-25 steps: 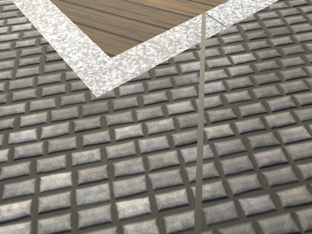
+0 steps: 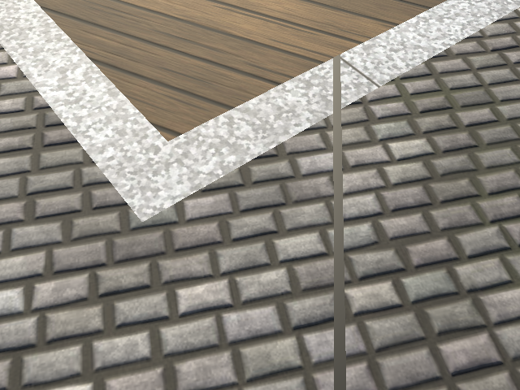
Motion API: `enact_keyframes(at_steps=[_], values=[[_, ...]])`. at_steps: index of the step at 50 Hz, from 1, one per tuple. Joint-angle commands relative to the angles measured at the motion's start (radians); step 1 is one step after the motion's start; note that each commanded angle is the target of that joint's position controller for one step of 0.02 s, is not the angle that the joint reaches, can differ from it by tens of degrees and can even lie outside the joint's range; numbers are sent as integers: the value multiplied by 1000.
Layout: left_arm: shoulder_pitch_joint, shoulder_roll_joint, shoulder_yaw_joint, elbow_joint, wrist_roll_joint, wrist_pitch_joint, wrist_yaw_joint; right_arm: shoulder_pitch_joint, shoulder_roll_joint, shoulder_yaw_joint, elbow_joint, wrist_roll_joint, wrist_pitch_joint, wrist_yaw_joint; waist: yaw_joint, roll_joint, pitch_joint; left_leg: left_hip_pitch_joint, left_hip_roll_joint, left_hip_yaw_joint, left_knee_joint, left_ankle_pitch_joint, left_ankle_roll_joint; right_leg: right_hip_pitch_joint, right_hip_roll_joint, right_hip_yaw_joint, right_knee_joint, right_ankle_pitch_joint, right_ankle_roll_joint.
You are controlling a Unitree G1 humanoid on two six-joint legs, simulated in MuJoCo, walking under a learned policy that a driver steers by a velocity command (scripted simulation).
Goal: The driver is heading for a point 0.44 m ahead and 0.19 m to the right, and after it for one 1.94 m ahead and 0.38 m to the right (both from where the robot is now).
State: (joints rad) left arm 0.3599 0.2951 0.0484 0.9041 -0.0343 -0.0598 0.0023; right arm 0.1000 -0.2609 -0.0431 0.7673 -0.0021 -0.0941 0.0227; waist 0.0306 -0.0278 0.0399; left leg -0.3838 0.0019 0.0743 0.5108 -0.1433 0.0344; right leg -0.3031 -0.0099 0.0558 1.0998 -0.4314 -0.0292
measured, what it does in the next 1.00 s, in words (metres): walks ahead, turning right: right foot, then left foot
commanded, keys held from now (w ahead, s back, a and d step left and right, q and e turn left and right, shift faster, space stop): w+e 0.84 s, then w+q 0.16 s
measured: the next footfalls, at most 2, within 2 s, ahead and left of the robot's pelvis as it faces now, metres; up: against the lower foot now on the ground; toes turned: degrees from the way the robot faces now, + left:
right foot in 0.44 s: +0.36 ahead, -0.17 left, +0.00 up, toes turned -18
left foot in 0.92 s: +0.71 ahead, -0.09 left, +0.00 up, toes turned -33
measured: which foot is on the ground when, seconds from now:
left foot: down 0.00-0.44, up 0.46-0.90, down 0.92-1.00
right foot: up 0.00-0.42, down 0.44-0.94, up 0.96-1.00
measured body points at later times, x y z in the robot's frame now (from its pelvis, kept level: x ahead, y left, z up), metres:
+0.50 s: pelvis +0.26 -0.07 -0.01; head +0.30 -0.09 +0.43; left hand +0.50 +0.14 -0.10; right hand +0.24 -0.36 -0.14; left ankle +0.12 +0.11 -0.65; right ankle +0.33 -0.16 -0.73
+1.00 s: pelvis +0.55 -0.12 -0.01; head +0.57 -0.13 +0.44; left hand +0.74 +0.10 -0.12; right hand +0.58 -0.44 -0.09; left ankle +0.67 -0.07 -0.73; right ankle +0.36 -0.16 -0.66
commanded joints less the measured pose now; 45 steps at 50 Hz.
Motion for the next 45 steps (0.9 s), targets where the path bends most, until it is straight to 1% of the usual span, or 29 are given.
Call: enact_keyframes(at_steps=[1, 2, 3, 6, 9, 11, 14, 16, 17, 19, 20, 21, 22, 23, 24, 25, 26, 27, 28, 29, 31, 33, 34, 35, 37, 39, 42, 44, 45], values=[[-40, 108, 38, -93, 1, -10, 9, 104, -100, -30, 4, -11, -14, -6, -56, 149, -74, 326, 288, -319, -312, -33, 147, -331, -121, 59, 76, 119, -1], [-18, 87, 37, -82, 2, 2, 7, 89, -84, -30, 7, -13, -21, -3, -43, 138, -60, 283, 266, -257, -330, 47, 141, -288, -129, 62, 61, 138, 3], [-10, 61, 35, -86, 0, 15, 6, 77, -95, -34, 18, -13, -26, -3, -24, 142, -53, 252, 269, -218, -356, 63, 153, -284, -132, 52, 49, 152, 10], [-69, 50, 37, -119, 6, 39, 9, 75, -120, -45, 41, -15, -33, -13, -20, 97, -5, 230, 267, -109, -395, 139, 159, -349, -144, 61, -34, 251, 27], [-137, 36, 33, -145, 11, 30, -7, 90, -143, -52, 58, -14, -25, -25, -38, 81, 12, 261, 239, -4, -404, 182, 140, -357, -133, 32, -213, 411, 28], [-210, 22, 25, -169, 13, 24, -22, 110, -160, -56, 66, -9, -17, -32, -67, 66, 28, 282, 236, 48, -408, 197, 132, -341, -122, -15, -320, 475, 21], [-307, 16, 18, -216, 14, 23, -40, 165, -183, -65, 89, 3, 1, -37, -103, 51, 57, 379, 268, 84, -387, 226, 127, -371, -111, -55, -416, 468, 3], [-342, 24, 19, -246, 13, 25, -51, 186, -195, -71, 101, 14, 18, -37, -105, 58, 66, 457, 291, 102, -346, 295, 114, -389, -98, -77, -452, 411, -18], [-344, 32, 23, -258, 13, 27, -56, 183, -204, -74, 102, 19, 26, -38, -93, 66, 60, 485, 298, 114, -310, 384, 105, -372, -83, -95, -464, 368, -33], [-292, 66, 42, -264, 14, 33, -59, 161, -232, -83, 95, 28, 40, -43, -44, 104, 1, 515, 296, 142, -173, 709, 82, -257, -19, -152, -463, 266, -71], [-201, 96, 60, -248, 11, 37, -58, 148, -241, -86, 90, 32, 49, -45, 12, 112, -53, 503, 284, 155, -34, 829, 70, -138, 23, -177, -468, 230, -97], [-44, 145, 91, -208, 8, 39, -48, 127, -234, -81, 84, 36, 54, -46, 102, 92, -133, 419, 246, 180, 175, 808, 38, 88, 67, -181, -537, 286, -135], [108, 236, 126, -171, 6, 51, -25, 146, -187, -63, 66, 9, 46, -47, 151, -32, -222, 165, 197, 183, 490, 465, -12, 389, -44, 29, -568, 280, -194], [31, 327, 134, -201, -2, 41, -22, 212, -55, -21, 3, -13, 15, -34, 21, -277, -308, -287, -40, 67, 859, -402, -77, 690, -291, 635, -714, 107, -406], [53, 235, 103, -224, 11, 25, -31, 123, -139, -32, -4, 23, -31, -16, 91, -124, -386, -396, -18, -163, 923, -427, -48, 713, -331, 762, -834, 20, -403], [26, 177, 86, -217, 20, 9, -33, 36, -170, -39, -30, 57, -51, -8, 94, -73, -249, -448, 29, -160, 888, -346, -17, 616, -300, 608, -834, 89, -347], [-34, 151, 78, -219, 18, -2, -35, 36, -154, -36, -26, 44, -59, -14, 39, 19, -154, -404, 77, -161, 777, -265, -10, 460, -252, 479, -828, 212, -305], [-95, 107, 64, -229, 18, -5, -32, 35, -161, -44, -9, 12, -53, -23, 7, 40, -114, -336, 110, -158, 682, -217, -13, 349, -207, 377, -838, 309, -270], [-127, 109, 60, -246, 30, -7, -26, 59, -164, -48, -8, 4, -42, -22, -27, -9, -95, -267, 122, -164, 645, -186, -25, 257, -194, 348, -853, 401, -276], [-138, 110, 60, -252, 30, -8, -22, 74, -165, -51, -7, -1, -30, -21, -40, -6, -88, -233, 123, -162, 606, -174, -42, 211, -181, 328, -870, 450, -278], [-121, 133, 66, -248, 23, -11, -9, 61, -135, -45, -12, -11, -12, -22, -47, 9, -73, -213, 112, -138, 507, -125, -74, 141, -155, 262, -886, 515, -273], [-89, 157, 73, -240, 20, -10, 4, -18, -113, -36, -39, -14, -5, -24, -25, 5, -44, -230, 92, -128, 361, -10, -101, 106, -129, 221, -894, 519, -255], [-77, 159, 74, -237, 18, -7, 9, -54, -101, -31, -50, -13, -5, -23, -11, -7, -36, -214, 78, -127, 278, 62, -106, 89, -108, 201, -892, 484, -237], [-67, 159, 74, -234, 16, -4, 12, -87, -93, -27, -59, -10, -7, -20, 3, -23, -31, -189, 61, -125, 201, 129, -107, 73, -89, 187, -888, 441, -220], [-40, 161, 76, -224, 15, 0, 14, -148, -86, -22, -80, -1, -12, -12, 30, -44, -21, -139, 30, -119, 88, 223, -105, 53, -80, 191, -882, 370, -194], [-8, 158, 77, -209, 10, 4, 14, -184, -100, -24, -99, 9, -18, -6, 44, -54, -18, -117, 17, -135, 36, 246, -96, 76, -98, 231, -856, 334, -184], [9, 146, 75, -199, 9, 13, 21, -181, -137, -36, -107, 11, -32, 5, 32, -72, -24, -100, 12, -163, -26, 171, -69, 166, -132, 314, -767, 317, -168], [3, 132, 71, -189, 19, 18, 24, -99, -149, -42, -80, 8, -42, 11, -1, -108, -43, -40, 17, -129, -38, 126, -34, 219, -159, 314, -711, 401, -154], [0, 115, 64, -190, 22, 19, 21, -20, -167, -53, -54, 0, -45, 8, -38, -108, -76, 64, 1, -100, -68, 114, -4, 225, -125, 287, -630, 522, -135]])
Keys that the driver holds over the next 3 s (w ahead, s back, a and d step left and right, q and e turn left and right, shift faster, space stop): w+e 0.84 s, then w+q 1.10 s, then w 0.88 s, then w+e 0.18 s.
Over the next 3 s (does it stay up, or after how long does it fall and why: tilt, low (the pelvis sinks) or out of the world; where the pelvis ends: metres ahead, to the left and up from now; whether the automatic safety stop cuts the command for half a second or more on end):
stays up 1.61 -0.26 0.00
